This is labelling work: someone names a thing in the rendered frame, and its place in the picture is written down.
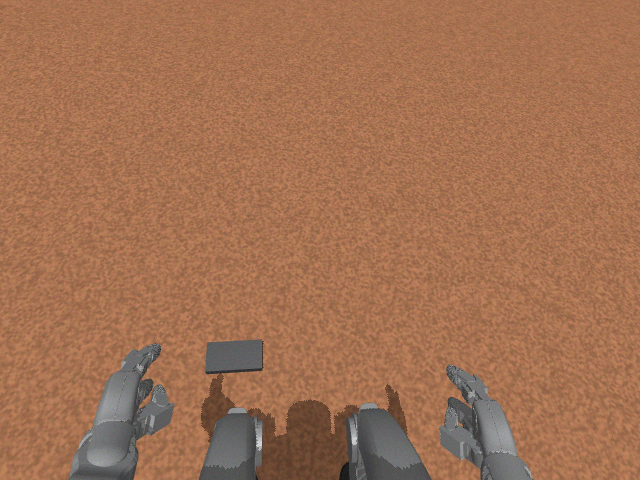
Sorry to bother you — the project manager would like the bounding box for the left robot arm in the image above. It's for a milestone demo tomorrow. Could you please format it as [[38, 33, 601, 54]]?
[[68, 421, 139, 480]]

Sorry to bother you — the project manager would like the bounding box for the left robot hand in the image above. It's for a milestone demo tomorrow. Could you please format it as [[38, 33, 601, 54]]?
[[92, 343, 175, 441]]

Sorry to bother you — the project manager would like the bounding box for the right robot hand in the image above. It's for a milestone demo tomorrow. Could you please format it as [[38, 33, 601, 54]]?
[[440, 365, 518, 470]]

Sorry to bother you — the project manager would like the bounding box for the small box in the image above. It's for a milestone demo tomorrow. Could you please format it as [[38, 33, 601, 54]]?
[[205, 339, 263, 374]]

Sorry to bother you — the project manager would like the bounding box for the right robot arm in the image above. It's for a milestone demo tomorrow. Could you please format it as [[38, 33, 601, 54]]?
[[480, 453, 533, 480]]

